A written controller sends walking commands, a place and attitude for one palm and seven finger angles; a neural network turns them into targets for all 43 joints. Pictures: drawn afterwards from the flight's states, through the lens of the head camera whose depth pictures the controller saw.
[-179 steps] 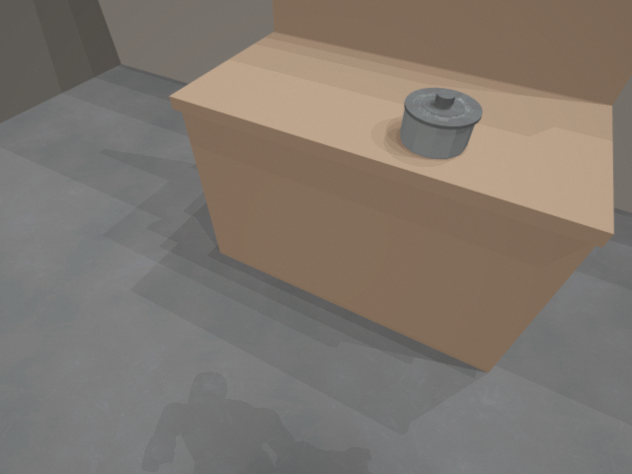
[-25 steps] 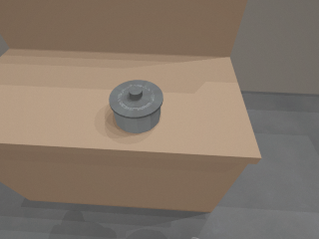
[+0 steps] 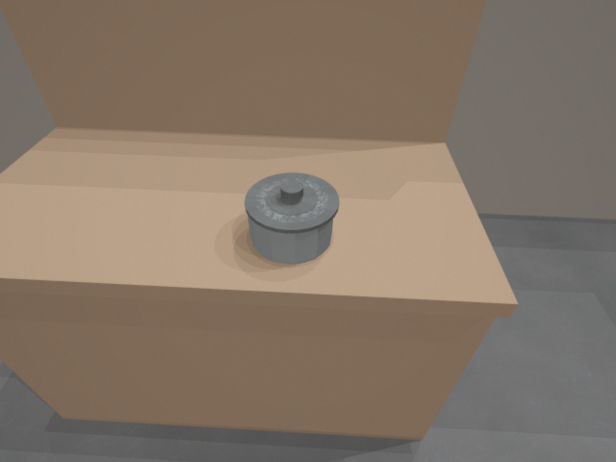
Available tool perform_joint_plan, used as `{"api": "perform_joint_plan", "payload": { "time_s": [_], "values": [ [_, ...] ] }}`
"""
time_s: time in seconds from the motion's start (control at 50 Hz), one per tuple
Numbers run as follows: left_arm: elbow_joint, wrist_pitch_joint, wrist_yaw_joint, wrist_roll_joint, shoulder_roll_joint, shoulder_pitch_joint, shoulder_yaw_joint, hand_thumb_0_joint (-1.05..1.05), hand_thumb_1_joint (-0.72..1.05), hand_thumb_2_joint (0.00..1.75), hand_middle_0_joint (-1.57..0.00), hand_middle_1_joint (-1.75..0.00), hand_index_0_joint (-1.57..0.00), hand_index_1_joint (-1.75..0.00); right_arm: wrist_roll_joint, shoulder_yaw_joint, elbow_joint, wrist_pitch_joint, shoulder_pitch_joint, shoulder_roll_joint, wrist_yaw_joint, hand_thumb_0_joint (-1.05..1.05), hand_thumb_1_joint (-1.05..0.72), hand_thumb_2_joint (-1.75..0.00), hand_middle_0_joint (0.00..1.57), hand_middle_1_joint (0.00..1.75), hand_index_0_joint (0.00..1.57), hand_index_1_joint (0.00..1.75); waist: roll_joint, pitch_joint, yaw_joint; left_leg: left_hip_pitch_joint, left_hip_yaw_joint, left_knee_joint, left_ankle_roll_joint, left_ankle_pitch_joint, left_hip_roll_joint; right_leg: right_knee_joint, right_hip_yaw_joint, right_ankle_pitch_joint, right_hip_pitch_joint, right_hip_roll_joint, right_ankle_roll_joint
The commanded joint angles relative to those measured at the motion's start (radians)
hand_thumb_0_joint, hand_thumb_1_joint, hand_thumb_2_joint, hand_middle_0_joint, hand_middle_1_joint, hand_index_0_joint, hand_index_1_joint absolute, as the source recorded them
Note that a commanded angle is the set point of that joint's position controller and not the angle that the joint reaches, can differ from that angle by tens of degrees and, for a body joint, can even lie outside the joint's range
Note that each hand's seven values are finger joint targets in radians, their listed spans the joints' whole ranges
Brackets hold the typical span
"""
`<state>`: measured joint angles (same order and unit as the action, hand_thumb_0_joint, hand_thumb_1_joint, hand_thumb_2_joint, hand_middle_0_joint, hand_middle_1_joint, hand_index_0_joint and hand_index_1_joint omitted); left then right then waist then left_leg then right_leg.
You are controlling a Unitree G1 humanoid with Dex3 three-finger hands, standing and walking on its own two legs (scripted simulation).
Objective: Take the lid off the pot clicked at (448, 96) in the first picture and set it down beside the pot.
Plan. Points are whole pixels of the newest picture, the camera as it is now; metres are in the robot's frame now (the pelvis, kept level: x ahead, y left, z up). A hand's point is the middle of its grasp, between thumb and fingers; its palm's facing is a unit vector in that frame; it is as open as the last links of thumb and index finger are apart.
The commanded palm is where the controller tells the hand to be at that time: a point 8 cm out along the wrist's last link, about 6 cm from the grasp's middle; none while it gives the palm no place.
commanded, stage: come to a stop and stand still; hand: left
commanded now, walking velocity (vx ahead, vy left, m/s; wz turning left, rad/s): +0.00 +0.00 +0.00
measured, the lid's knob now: (292, 190) +0.55 +0.07 +0.08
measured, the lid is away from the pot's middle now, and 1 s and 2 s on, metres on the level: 0.00 0.00 0.00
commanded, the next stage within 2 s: look again from close up in 0.50 s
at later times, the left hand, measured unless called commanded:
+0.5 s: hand out of the picture -0.08 +0.19 -0.16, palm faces +0.10 -0.97 -0.23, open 7.4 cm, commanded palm none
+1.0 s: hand out of the picture -0.04 +0.18 -0.16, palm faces +0.05 -0.98 -0.18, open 7.4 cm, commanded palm none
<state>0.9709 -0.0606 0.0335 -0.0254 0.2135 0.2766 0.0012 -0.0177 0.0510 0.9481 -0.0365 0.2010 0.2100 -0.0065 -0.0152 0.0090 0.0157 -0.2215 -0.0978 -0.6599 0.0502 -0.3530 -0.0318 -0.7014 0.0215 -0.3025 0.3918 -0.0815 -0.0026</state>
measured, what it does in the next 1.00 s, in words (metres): steps on the spot: right foot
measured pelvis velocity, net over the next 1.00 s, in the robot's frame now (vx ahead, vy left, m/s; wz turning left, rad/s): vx -0.04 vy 0.02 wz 0.03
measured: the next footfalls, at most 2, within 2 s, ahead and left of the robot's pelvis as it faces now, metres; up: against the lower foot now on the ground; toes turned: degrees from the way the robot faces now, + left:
right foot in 0.74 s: +0.09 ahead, -0.12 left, +0.00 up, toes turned +5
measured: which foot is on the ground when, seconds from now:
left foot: down 0.00-1.00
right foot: down 0.00-0.62, up 0.64-0.72, down 0.74-1.00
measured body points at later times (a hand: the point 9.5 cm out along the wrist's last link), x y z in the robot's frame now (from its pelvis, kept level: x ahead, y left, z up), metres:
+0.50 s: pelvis -0.03 +0.02 +0.00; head -0.06 -0.01 +0.45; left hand -0.08 +0.24 -0.14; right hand +0.00 -0.21 -0.17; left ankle +0.01 +0.09 -0.72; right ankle +0.10 -0.13 -0.71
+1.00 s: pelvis -0.04 +0.02 +0.01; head -0.05 +0.01 +0.46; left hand -0.04 +0.23 -0.15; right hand -0.06 -0.20 -0.15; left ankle +0.01 +0.09 -0.72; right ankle +0.04 -0.12 -0.71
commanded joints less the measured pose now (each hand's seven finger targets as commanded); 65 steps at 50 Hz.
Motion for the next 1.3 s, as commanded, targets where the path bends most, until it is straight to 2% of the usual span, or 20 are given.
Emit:
{"api": "perform_joint_plan", "payload": {
  "time_s": [0.0,0.1,0.18,0.22,0.3,0.36,0.46,0.52,0.56,0.6,0.66,0.7,0.74,0.8,0.84,0.88,0.92,0.98,1.14,1.28],
  "values": [
    [-0.030,0.020,-0.002,-0.007,0.085,0.116,0.019,0.00,0.90,0.90,-0.20,-0.30,-0.20,-0.30,0.000,0.009,-0.120,0.018,-0.142,0.152,0.006,0.00,-0.90,-0.90,0.20,0.30,0.20,0.30,0.005,-0.252,0.053,-0.464,0.214,0.389,0.019,-0.339,0.172,0.028,-0.062,0.007,-0.137,0.065,-0.002],
    [-0.067,0.042,0.002,-0.006,0.117,0.089,0.024,0.00,0.90,0.90,-0.20,-0.30,-0.20,-0.30,-0.003,0.008,-0.113,0.004,-0.028,0.137,0.006,0.00,-0.90,-0.90,0.20,0.30,0.20,0.30,-0.019,-0.084,-0.024,-0.159,0.177,0.240,0.012,-0.299,0.095,0.210,0.058,-0.200,0.051,0.030,0.045],
    [-0.067,0.052,0.004,-0.004,0.103,0.071,0.022,0.00,0.90,0.90,-0.20,-0.30,-0.20,-0.30,-0.007,0.008,-0.084,0.009,0.046,0.123,0.005,0.00,-0.90,-0.90,0.20,0.30,0.20,0.30,-0.066,-0.059,-0.053,-0.090,0.171,0.183,0.006,-0.239,0.068,0.269,0.127,-0.255,0.130,0.008,0.053],
    [-0.056,0.052,0.001,-0.002,0.097,0.074,0.024,0.00,0.90,0.90,-0.20,-0.30,-0.20,-0.30,-0.009,0.006,-0.069,0.012,0.070,0.118,0.003,0.00,-0.90,-0.90,0.20,0.30,0.20,0.30,-0.006,-0.036,-0.059,-0.069,0.190,0.221,0.010,-0.262,0.079,0.242,0.102,-0.230,0.133,0.024,0.048],
    [0.002,0.047,-0.009,-0.006,0.055,0.161,0.021,0.00,0.90,0.90,-0.20,-0.30,-0.20,-0.30,-0.005,0.005,-0.049,0.031,0.006,0.130,-0.002,0.00,-0.90,-0.90,0.20,0.30,0.20,0.30,0.091,-0.051,0.007,-0.291,0.297,0.407,0.041,-0.390,0.181,0.051,-0.013,-0.003,-0.107,0.085,0.014],
    [0.036,0.049,-0.009,-0.009,0.039,0.218,0.024,0.00,0.90,0.90,-0.20,-0.30,-0.20,-0.30,-0.003,0.001,-0.031,0.029,-0.012,0.118,-0.005,0.00,-0.90,-0.90,0.20,0.30,0.20,0.30,0.038,-0.092,0.029,-0.367,0.270,0.384,0.026,-0.406,0.143,0.089,0.034,-0.027,-0.152,0.082,0.020],
    [0.040,0.059,0.000,-0.001,0.061,0.150,0.028,0.00,0.90,0.90,-0.20,-0.30,-0.20,-0.30,-0.007,-0.002,0.032,0.020,0.134,0.055,-0.004,0.00,-0.90,-0.90,0.20,0.30,0.20,0.30,-0.089,-0.121,-0.047,-0.117,0.174,0.162,-0.005,-0.214,0.028,0.333,0.234,-0.333,0.170,-0.016,0.079],
    [0.036,0.057,0.001,-0.001,0.057,0.085,0.032,0.00,0.90,0.90,-0.20,-0.30,-0.20,-0.30,-0.009,0.001,0.066,0.027,0.219,0.035,-0.006,0.00,-0.90,-0.90,0.20,0.30,0.20,0.30,-0.097,-0.075,-0.083,-0.010,0.180,0.147,0.001,-0.190,0.039,0.314,0.189,-0.303,0.240,-0.007,0.067],
    [0.043,0.056,-0.003,-0.001,0.027,0.096,0.029,0.00,0.90,0.90,-0.20,-0.30,-0.20,-0.30,-0.013,0.004,0.069,0.042,0.208,0.048,-0.008,0.00,-0.90,-0.90,0.20,0.30,0.20,0.30,0.016,-0.070,-0.059,-0.106,0.267,0.313,0.019,-0.305,0.105,0.178,0.101,-0.184,0.141,0.057,0.041],
    [0.070,0.050,-0.010,-0.008,-0.003,0.147,0.030,0.00,0.90,0.90,-0.20,-0.30,-0.20,-0.30,-0.008,0.010,0.057,0.055,0.113,0.079,-0.014,0.00,-0.90,-0.90,0.20,0.30,0.20,0.30,0.173,-0.084,0.002,-0.320,0.369,0.486,0.047,-0.451,0.212,-0.037,-0.007,0.000,-0.074,0.099,0.015],
    [0.108,0.047,-0.012,-0.013,-0.029,0.224,0.035,0.00,0.90,0.90,-0.20,-0.30,-0.20,-0.30,-0.002,0.005,0.045,0.050,0.018,0.083,-0.019,0.00,-0.90,-0.90,0.20,0.30,0.20,0.30,0.096,-0.113,0.055,-0.456,0.305,0.464,0.045,-0.427,0.190,-0.034,0.004,0.019,-0.206,0.094,0.008],
    [0.103,0.066,-0.004,-0.009,-0.008,0.209,0.035,0.00,0.90,0.90,-0.20,-0.30,-0.20,-0.30,-0.001,-0.005,0.056,0.045,0.070,0.041,-0.020,0.00,-0.90,-0.90,0.20,0.30,0.20,0.30,-0.035,-0.195,0.025,-0.371,0.250,0.351,0.014,-0.299,0.108,0.207,0.127,-0.101,-0.094,0.039,0.045],
    [0.093,0.078,0.002,0.004,0.014,0.164,0.027,0.00,0.90,0.90,-0.20,-0.30,-0.20,-0.30,0.002,-0.014,0.083,0.042,0.156,-0.007,-0.015,0.00,-0.90,-0.90,0.20,0.30,0.20,0.30,-0.032,-0.203,-0.037,-0.139,0.175,0.209,-0.017,-0.070,0.041,0.379,0.291,-0.291,0.131,-0.064,0.116],
    [0.058,0.071,0.008,0.003,0.057,0.052,0.042,0.00,0.90,0.90,-0.20,-0.30,-0.20,-0.30,-0.003,0.000,0.103,0.027,0.259,-0.003,-0.011,0.00,-0.90,-0.90,0.20,0.30,0.20,0.30,-0.177,-0.092,-0.089,0.031,0.150,0.085,-0.014,-0.093,0.035,0.437,0.250,-0.417,0.254,-0.061,0.101],
    [0.046,0.069,0.009,0.002,0.037,0.017,0.043,0.00,0.90,0.90,-0.20,-0.30,-0.20,-0.30,-0.007,0.004,0.114,0.030,0.293,-0.008,-0.011,0.00,-0.90,-0.90,0.20,0.30,0.20,0.30,-0.144,-0.104,-0.103,0.063,0.134,0.051,-0.016,-0.045,0.024,0.426,0.239,-0.378,0.298,-0.064,0.097],
    [0.048,0.074,0.002,0.005,0.016,0.028,0.038,0.00,0.90,0.90,-0.20,-0.30,-0.20,-0.30,-0.010,-0.001,0.115,0.052,0.293,-0.010,-0.011,0.00,-0.90,-0.90,0.20,0.30,0.20,0.30,0.010,-0.086,-0.088,0.017,0.221,0.248,0.004,-0.103,0.081,0.287,0.145,-0.220,0.206,0.004,0.068],
    [0.067,0.072,-0.007,0.002,-0.010,0.094,0.036,0.00,0.90,0.90,-0.20,-0.30,-0.20,-0.30,-0.009,0.007,0.092,0.066,0.194,0.032,-0.017,0.00,-0.90,-0.90,0.20,0.30,0.20,0.30,0.164,-0.071,-0.022,-0.169,0.369,0.471,0.029,-0.305,0.192,0.115,0.017,-0.042,-0.015,0.079,0.034],
    [0.107,0.072,-0.008,-0.008,-0.032,0.158,0.035,0.00,0.90,0.90,-0.20,-0.30,-0.20,-0.30,-0.001,0.005,0.081,0.066,0.107,0.047,-0.021,0.00,-0.90,-0.90,0.20,0.30,0.20,0.30,0.087,-0.079,0.025,-0.265,0.345,0.489,0.039,-0.306,0.189,0.130,0.016,0.023,-0.160,0.071,0.031],
    [0.109,0.083,-0.002,-0.001,-0.007,0.136,0.032,0.00,0.90,0.90,-0.20,-0.30,-0.20,-0.30,-0.001,0.000,0.123,0.052,0.179,0.013,-0.017,0.00,-0.90,-0.90,0.20,0.30,0.20,0.30,0.005,-0.118,-0.027,-0.110,0.258,0.381,0.010,-0.192,0.114,0.294,0.118,-0.112,-0.009,0.015,0.058],
    [0.117,0.092,-0.002,0.001,-0.008,0.149,0.027,0.00,0.90,0.90,-0.20,-0.30,-0.20,-0.30,0.001,-0.003,0.127,0.058,0.181,0.001,-0.016,0.00,-0.90,-0.90,0.20,0.30,0.20,0.30,-0.013,-0.105,-0.032,-0.068,0.224,0.335,0.005,-0.104,0.099,0.325,0.147,-0.095,0.004,-0.001,0.060]
  ]
}}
